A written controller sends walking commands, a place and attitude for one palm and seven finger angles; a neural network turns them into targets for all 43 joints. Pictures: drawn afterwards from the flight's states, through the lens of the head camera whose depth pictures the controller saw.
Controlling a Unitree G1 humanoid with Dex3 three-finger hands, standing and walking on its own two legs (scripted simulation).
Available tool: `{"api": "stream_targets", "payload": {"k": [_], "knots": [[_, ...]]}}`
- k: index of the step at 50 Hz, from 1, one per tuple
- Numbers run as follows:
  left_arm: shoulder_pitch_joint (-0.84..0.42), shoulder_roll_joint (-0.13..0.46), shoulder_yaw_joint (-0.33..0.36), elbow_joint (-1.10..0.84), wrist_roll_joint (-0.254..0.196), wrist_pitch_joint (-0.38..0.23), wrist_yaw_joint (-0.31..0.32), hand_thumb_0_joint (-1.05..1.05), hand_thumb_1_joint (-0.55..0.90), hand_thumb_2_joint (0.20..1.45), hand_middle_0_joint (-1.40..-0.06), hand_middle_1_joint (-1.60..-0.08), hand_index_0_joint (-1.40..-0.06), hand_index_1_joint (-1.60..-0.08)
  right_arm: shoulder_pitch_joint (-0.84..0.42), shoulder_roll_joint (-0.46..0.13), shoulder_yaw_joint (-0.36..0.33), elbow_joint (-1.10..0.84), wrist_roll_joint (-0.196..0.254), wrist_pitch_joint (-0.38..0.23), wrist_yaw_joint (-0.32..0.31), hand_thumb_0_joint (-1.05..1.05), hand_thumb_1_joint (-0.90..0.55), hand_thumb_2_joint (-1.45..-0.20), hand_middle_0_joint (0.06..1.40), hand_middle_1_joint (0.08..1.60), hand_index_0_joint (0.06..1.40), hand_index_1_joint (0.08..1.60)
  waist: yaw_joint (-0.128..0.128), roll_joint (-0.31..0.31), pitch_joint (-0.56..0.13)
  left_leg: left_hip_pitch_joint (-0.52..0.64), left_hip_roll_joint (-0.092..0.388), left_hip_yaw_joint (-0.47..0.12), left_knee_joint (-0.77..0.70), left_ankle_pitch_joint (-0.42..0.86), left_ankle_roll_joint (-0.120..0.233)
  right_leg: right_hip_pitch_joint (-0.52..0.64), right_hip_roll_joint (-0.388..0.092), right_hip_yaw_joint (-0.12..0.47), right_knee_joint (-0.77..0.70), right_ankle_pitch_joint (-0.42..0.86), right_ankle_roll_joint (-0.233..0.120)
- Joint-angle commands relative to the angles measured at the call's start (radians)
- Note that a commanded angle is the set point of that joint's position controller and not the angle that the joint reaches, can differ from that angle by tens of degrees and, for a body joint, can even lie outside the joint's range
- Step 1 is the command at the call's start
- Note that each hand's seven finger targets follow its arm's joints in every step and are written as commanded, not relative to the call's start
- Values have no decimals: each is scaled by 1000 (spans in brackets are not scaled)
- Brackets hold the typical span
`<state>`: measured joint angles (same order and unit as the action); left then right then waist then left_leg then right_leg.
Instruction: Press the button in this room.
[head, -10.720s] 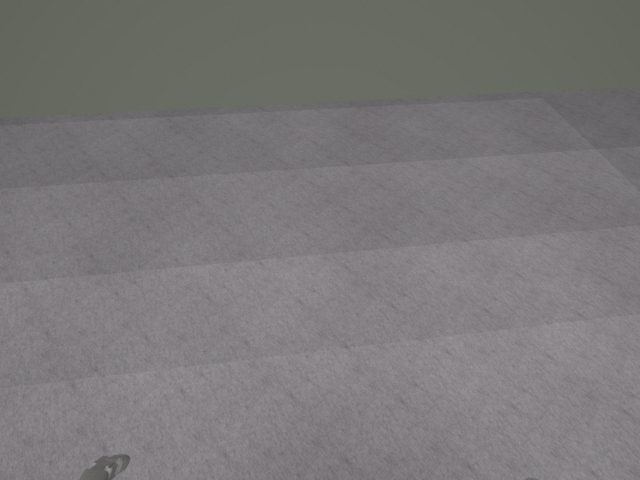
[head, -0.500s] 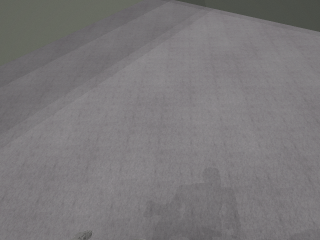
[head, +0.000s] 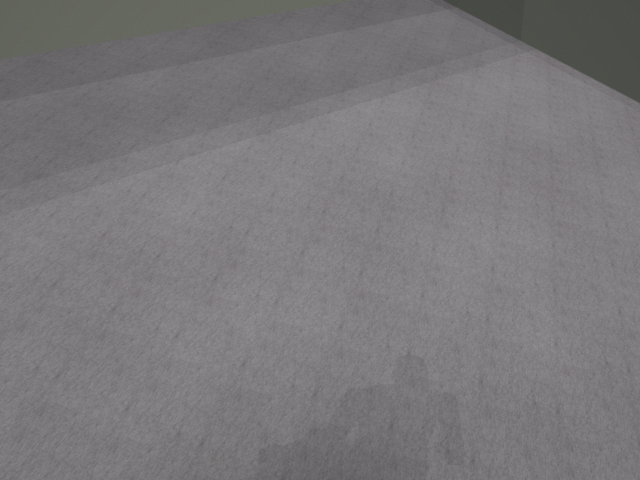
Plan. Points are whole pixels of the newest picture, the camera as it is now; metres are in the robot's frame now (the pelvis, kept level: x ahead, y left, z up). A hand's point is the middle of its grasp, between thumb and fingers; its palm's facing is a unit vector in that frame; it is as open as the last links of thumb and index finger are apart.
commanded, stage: turn or walk to find it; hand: left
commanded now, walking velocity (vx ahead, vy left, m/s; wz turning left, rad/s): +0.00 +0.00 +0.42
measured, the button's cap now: out of the picture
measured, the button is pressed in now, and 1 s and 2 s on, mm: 0 0 0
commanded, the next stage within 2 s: none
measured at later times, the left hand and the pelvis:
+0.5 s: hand out of the picture +0.05 +0.18 -0.14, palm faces +0.20 -0.94 -0.28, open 7.3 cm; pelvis -0.03 -0.03 +0.00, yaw +12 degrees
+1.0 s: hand out of the picture -0.14 +0.20 -0.18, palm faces +0.47 -0.85 -0.24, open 7.3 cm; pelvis -0.06 +0.00 +0.00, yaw +25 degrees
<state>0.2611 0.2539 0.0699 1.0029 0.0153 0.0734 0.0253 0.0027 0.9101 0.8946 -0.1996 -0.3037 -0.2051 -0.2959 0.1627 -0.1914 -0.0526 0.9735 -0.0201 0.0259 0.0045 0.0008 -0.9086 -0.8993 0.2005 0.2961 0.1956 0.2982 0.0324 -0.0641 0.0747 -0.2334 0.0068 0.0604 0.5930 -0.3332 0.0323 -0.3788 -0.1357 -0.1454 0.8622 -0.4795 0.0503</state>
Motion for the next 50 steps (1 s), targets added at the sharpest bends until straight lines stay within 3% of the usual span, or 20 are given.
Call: {"api": "stream_targets", "payload": {"k": [1, 5, 14, 17, 20, 21, 22, 23, 24, 25, 27, 29, 39, 42, 44, 45, 46, 47, 48, 50], "knots": [[-87, 69, 11, -97, 3, -30, -12, 0, 900, 900, -200, -300, -200, -300, 23, -201, -32, -52, -2, -13, -28, 0, -900, -900, 200, 300, 200, 300, -46, 254, -17, 51, 263, -283, -299, 423, 111, -174, 11, 120, 250, 43, 17], [-59, 61, 7, -77, 1, -38, -14, 0, 900, 900, -200, -300, -200, -300, 45, -195, -31, -53, 4, -23, -28, 0, -900, -900, 200, 300, 200, 300, -41, 178, -58, 115, 221, -244, -281, 509, 109, -157, 32, 116, 234, 102, 36], [-144, 45, 0, -132, -5, -40, -3, 0, 900, 900, -200, -300, -200, -300, 97, -200, -47, -52, -6, -12, -22, 0, -900, -900, 200, 300, 200, 300, -75, 211, -70, 109, 236, -394, -268, 446, 150, -96, 63, 135, 28, 24, 34], [-110, 34, -2, -133, -10, -47, -2, 0, 900, 900, -200, -300, -200, -300, 72, -205, -52, -63, -9, -6, -20, 0, -900, -900, 200, 300, 200, 300, -56, 214, -101, 62, 207, -413, -234, 475, 139, 19, 96, 119, -133, 40, 20], [-26, 49, 3, -114, -12, -61, 2, 0, 900, 900, -200, -300, -200, -300, 53, -191, -55, -71, 0, -4, -15, 0, -900, -900, 200, 300, 200, 300, -14, 179, -140, -50, 144, -397, -162, 396, 84, 230, 104, 101, -411, 245, 10], [7, 83, 10, -111, -6, -71, 6, 0, 900, 900, -200, -300, -200, -300, 56, -160, -53, -75, 7, -4, -11, 0, -900, -900, 200, 300, 200, 300, 0, 108, -161, -142, 91, -351, -101, 276, 35, 354, 35, 156, -519, 301, -5], [25, 166, 27, -109, 8, -79, 14, 0, 900, 900, -200, -300, -200, -300, 66, -98, -43, -91, 15, -6, -6, 0, -900, -900, 200, 300, 200, 300, 10, -133, -166, -328, -32, -204, 83, 6, -34, 464, -190, 382, -573, 295, -80], [16, 201, 30, -125, 8, -76, 15, 0, 900, 900, -200, -300, -200, -300, 35, -111, -48, -112, 6, 0, -9, 0, -900, -900, 200, 300, 200, 300, 21, -210, -116, -359, -81, -135, 300, -242, -60, 334, -347, 498, -602, 379, -186], [-22, 182, 24, -142, 4, -69, 16, 0, 900, 900, -200, -300, -200, -300, 34, -136, -58, -107, 0, 11, -5, 0, -900, -900, 200, 300, 200, 300, 0, -80, -81, -317, -49, -164, 443, -217, -56, 208, -343, 430, -607, 362, -219], [-88, 148, 26, -152, 1, -76, 19, 0, 900, 900, -200, -300, -200, -300, 65, -130, -59, -79, -5, 27, -2, 0, -900, -900, 200, 300, 200, 300, -32, -144, -54, -329, -23, -182, 518, -175, -58, 164, -281, 380, -626, 276, -196], [-137, 97, 6, -163, -3, -79, 11, 0, 900, 900, -200, -300, -200, -300, 100, -127, -61, -40, -7, 36, 7, 0, -900, -900, 200, 300, 200, 300, -62, -78, 1, -325, -6, -147, 617, -64, -73, 130, -183, 254, -604, 292, -150], [-125, 77, 1, -155, -2, -86, 11, 0, 900, 900, -200, -300, -200, -300, 126, -113, -58, -26, -3, 36, 11, 0, -900, -900, 200, 300, 200, 300, -69, -71, -9, -329, 1, -124, 637, -9, -86, 162, -155, 179, -584, 371, -139], [28, 144, 25, -88, 17, -80, 8, 0, 900, 900, -200, -300, -200, -300, -23, -85, -26, -63, 9, 18, 6, 0, -900, -900, 200, 300, 200, 300, 20, -142, -62, -217, 32, -17, 231, -145, -105, 310, -226, 122, -469, 669, -197], [21, 162, 31, -79, 16, -73, 6, 0, 900, 900, -200, -300, -200, -300, 12, -89, -21, -56, 14, 5, 1, 0, -900, -900, 200, 300, 200, 300, 0, -149, -107, -103, 11, 25, 46, -69, -89, 299, -221, 90, -391, 716, -169], [-7, 147, 28, -81, 3, -64, 2, 0, 900, 900, -200, -300, -200, -300, 83, -120, -27, -39, 12, -8, 4, 0, -900, -900, 200, 300, 200, 300, -48, -46, -143, 87, 25, 7, -192, 167, -72, 202, -174, 17, -257, 594, -87], [17, 97, 22, -100, -6, -57, 0, 0, 900, 900, -200, -300, -200, -300, 111, -206, -44, -39, 4, -21, 1, 0, -900, -900, 200, 300, 200, 300, -63, 182, -183, 244, 196, -205, -254, 367, -9, 14, -78, -32, -84, 321, -22], [-24, 37, -2, -137, -5, -50, -3, 0, 900, 900, -200, -300, -200, -300, 154, -287, -64, -34, 4, -17, -7, 0, -900, -900, 200, 300, 200, 300, -89, 388, -153, 268, 386, -422, -257, 710, 101, -179, 18, -14, 86, -164, 30], [-66, 60, -1, -141, 0, -40, 1, 0, 900, 900, -200, -300, -200, -300, 170, -291, -63, -23, 1, -7, -8, 0, -900, -900, 200, 300, 200, 300, -103, 286, -152, 195, 411, -365, -237, 675, 158, -132, 9, 65, 186, -170, 12], [-102, 51, 1, -126, 3, -30, 5, 0, 900, 900, -200, -300, -200, -300, 141, -253, -53, -19, -3, -14, -21, 0, -900, -900, 200, 300, 200, 300, -100, 332, -108, 140, 348, -344, -263, 655, 135, -151, -1, 108, 212, -113, 15], [-101, 69, 8, -108, -1, -34, -8, 0, 900, 900, -200, -300, -200, -300, 47, -212, -38, -48, -3, -12, -28, 0, -900, -900, 200, 300, 200, 300, -66, 267, -56, 90, 283, -289, -255, 561, 126, -161, 6, 119, 260, -5, 19]]}}
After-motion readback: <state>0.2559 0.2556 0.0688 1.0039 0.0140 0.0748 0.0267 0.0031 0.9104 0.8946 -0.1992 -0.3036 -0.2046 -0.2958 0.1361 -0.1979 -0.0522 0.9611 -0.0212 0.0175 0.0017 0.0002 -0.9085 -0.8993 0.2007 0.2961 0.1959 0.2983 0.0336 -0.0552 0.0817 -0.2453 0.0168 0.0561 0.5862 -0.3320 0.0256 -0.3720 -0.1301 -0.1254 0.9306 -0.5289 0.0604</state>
